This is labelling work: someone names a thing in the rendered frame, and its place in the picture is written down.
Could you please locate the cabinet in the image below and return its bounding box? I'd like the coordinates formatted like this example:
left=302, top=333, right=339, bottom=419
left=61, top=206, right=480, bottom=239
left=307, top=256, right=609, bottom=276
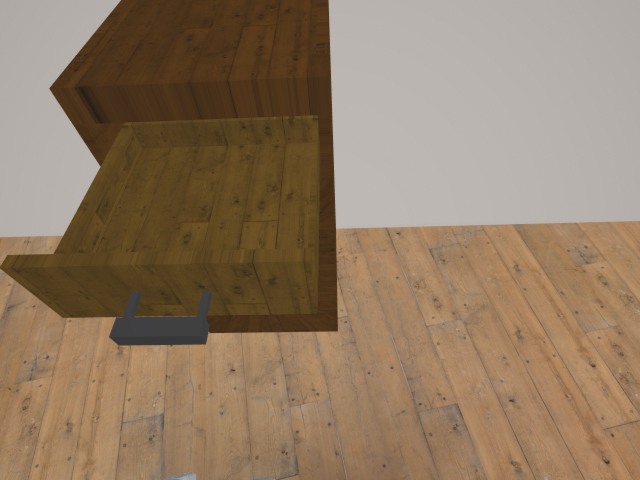
left=49, top=0, right=338, bottom=333

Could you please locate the drawer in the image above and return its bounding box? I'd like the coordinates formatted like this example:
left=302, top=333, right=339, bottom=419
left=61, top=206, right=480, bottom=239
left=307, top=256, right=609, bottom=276
left=0, top=115, right=320, bottom=318

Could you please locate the handle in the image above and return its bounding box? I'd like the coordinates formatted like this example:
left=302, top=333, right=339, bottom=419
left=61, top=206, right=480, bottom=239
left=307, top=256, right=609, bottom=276
left=109, top=290, right=212, bottom=346

